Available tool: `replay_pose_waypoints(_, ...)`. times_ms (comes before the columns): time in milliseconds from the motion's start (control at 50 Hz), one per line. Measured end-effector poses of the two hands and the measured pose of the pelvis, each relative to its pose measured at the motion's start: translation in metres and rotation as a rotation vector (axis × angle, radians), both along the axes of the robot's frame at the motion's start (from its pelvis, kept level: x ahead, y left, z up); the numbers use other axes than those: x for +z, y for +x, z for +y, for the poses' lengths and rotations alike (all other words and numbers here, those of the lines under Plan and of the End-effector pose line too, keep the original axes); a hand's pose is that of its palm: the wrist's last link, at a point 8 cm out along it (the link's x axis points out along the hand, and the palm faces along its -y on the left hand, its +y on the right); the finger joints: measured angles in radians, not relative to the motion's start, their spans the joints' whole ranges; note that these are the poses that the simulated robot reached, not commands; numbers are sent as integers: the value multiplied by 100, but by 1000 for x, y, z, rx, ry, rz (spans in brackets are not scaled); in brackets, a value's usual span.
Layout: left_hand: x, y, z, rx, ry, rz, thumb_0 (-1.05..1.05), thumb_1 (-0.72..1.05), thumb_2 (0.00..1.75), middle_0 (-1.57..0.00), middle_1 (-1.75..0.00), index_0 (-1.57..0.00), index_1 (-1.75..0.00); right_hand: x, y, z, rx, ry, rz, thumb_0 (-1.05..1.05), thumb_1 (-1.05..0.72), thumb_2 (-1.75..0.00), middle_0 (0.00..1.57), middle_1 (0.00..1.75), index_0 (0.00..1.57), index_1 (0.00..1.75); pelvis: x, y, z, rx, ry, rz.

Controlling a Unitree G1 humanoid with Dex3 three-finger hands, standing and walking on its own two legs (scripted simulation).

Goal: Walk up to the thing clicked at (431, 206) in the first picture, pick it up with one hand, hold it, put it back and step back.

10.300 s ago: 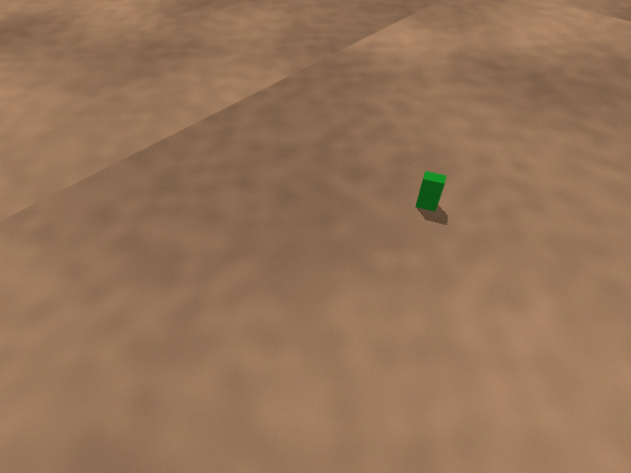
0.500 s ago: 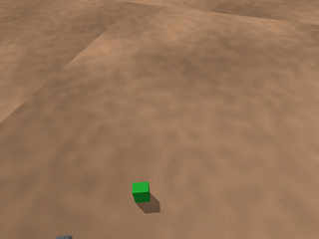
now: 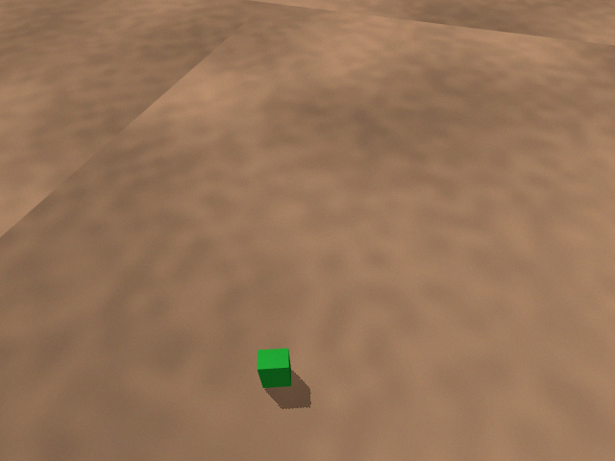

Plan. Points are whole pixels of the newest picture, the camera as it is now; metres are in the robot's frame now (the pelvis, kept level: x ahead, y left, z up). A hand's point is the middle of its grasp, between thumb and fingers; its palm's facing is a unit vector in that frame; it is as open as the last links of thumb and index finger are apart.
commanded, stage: stand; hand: left
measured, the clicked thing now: (275, 368) +0.47 +0.14 -0.70
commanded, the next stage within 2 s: go down in 0.82 s
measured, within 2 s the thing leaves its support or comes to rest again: neither
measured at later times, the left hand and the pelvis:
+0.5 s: hand out of the picture +0.08 +0.25 -0.16, palm faces -0.03 -0.94 -0.34, open 7.4 cm; pelvis +0.00 +0.00 +0.00, yaw +0 degrees
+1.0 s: hand out of the picture +0.10 +0.25 -0.16, palm faces +0.04 -0.94 -0.34, open 7.8 cm; pelvis +0.00 +0.00 +0.00, yaw +1 degrees
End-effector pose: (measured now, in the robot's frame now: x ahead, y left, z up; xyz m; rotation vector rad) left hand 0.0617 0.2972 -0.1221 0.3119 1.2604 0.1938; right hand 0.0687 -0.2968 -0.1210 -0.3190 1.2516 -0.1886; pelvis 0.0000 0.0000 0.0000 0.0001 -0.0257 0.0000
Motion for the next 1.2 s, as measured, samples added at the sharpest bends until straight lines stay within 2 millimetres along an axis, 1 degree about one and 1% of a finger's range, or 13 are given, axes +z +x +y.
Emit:
replay_pose_waypoints(580, 1, 9, 0, -5, 3, -14, 1, 90, 90, -21, -30, -20, -30, 2, 8, -1, 4, -4, -14, 0, -90, -90, 21, 30, 20, 30, 0, 5, 0, 0, 0, -3)
replay_pose_waypoints(940, 2, 8, 2, -3, 7, -10, 1, 90, 89, -21, -30, -20, -29, 0, 6, 0, 6, -2, -6, 0, -90, -90, 21, 30, 20, 30, 0, 6, 0, 0, 1, -3)
replay_pose_waypoints(980, 3, 17, 0, 21, 4, -61, 1, 88, 87, -19, -28, -18, -27, 1, 10, 3, 3, -2, -54, 0, -91, -90, 21, 29, 20, 30, -2, 4, 0, 9, 0, 20)
replay_pose_waypoints(1040, -2, 39, -3, 51, -9, -121, 1, 80, 79, -14, -21, -13, -21, -1, 15, 13, 17, 13, -110, 0, -93, -90, 20, 29, 20, 30, -7, -3, 0, 18, -3, 55)
replay_pose_waypoints(1120, -7, 71, 0, 19, -23, -168, 1, 63, 60, -8, -14, -8, -13, -5, 16, 27, 9, 35, -152, 0, -93, -91, 20, 29, 20, 30, -15, -10, -2, 14, -6, 111)
replay_pose_waypoints(1160, -8, 80, 2, 8, -22, -185, 1, 54, 50, -6, -11, -6, -10, -7, 15, 32, -5, 45, -168, 0, -93, -91, 21, 30, 20, 30, -18, -10, -1, 9, -6, 127)
replay_pose_waypoints(1200, -6, 85, 5, 1, -12, -192, 1, 45, 41, -5, -9, -5, -8, -7, 15, 37, -17, 54, -183, 0, -92, -90, 21, 30, 20, 30, -19, -8, 0, 5, -7, 135)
